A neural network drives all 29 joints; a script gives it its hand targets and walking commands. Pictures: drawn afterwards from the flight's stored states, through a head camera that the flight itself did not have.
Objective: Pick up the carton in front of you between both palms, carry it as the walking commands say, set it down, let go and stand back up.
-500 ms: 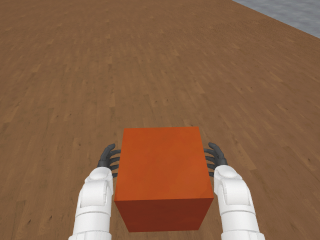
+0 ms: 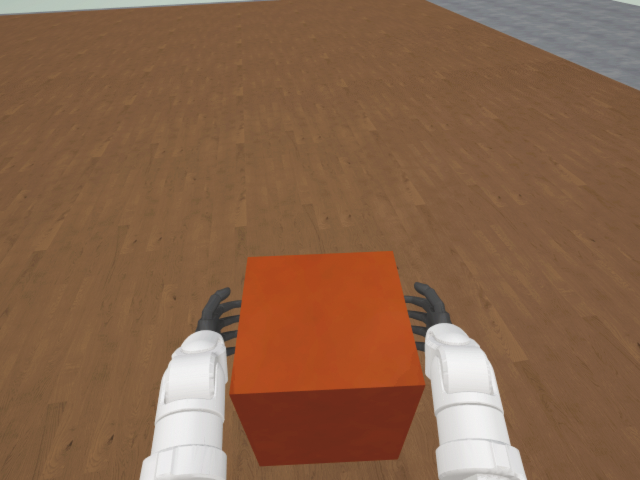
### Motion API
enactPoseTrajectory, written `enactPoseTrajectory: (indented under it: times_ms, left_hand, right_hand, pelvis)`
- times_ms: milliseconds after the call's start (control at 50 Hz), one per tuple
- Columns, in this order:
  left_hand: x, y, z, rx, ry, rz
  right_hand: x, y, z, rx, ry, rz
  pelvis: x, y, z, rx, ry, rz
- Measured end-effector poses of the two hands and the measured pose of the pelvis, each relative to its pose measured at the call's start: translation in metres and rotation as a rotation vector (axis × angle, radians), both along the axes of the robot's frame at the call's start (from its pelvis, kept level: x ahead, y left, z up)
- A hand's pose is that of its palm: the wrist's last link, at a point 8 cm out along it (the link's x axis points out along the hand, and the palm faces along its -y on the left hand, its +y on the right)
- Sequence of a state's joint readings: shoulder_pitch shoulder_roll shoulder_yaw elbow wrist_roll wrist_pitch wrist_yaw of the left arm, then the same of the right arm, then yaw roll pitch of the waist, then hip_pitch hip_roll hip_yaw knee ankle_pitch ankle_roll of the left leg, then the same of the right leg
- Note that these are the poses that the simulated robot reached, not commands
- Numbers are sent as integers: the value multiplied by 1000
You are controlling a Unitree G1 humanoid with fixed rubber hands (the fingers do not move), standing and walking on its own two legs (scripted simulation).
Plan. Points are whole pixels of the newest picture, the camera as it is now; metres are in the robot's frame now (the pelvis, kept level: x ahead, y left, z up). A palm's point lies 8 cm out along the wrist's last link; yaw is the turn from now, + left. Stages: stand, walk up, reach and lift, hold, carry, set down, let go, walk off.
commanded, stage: hold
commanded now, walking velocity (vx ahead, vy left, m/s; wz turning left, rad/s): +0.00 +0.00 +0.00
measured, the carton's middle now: (324, 360) +0.31 +0.00 -0.03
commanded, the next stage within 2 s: set down in 0.10 s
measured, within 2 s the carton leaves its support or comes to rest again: neither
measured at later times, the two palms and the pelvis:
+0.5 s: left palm (223, 339) +0.35 +0.15 -0.01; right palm (418, 334) +0.35 -0.15 -0.02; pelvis +0.00 +0.01 -0.01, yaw -1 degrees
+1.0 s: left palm (242, 377) +0.39 +0.16 -0.20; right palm (396, 371) +0.39 -0.14 -0.20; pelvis -0.04 +0.02 -0.14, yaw -1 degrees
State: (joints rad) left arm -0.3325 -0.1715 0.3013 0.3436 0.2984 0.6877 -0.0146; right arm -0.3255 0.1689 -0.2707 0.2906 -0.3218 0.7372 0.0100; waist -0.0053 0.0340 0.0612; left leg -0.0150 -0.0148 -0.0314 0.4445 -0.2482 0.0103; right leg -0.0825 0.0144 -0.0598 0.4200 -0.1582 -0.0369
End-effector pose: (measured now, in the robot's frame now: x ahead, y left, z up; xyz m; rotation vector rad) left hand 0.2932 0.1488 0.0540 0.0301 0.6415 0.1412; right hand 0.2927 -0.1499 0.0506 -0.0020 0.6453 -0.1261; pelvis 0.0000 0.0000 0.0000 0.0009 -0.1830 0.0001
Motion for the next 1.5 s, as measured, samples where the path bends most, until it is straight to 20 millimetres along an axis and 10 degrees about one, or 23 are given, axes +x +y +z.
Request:
enactPoseTrajectory:
  times_ms: [400,740,1040,1500]
  left_hand:
    - [40,2,-28,-22,33,29]
    - [64,8,-192,-14,14,29]
    - [98,10,-262,-48,12,69]
    - [135,18,-415,-31,34,67]
  right_hand:
    - [41,2,-32,38,33,-18]
    - [65,7,-197,7,14,9]
    - [105,10,-265,30,15,7]
    - [143,18,-421,24,38,22]
  pelvis:
    - [13,2,-4,-2,99,-10]
    - [-23,16,-64,20,564,-23]
    - [-42,17,-147,28,791,-14]
    - [-61,5,-269,26,983,3]
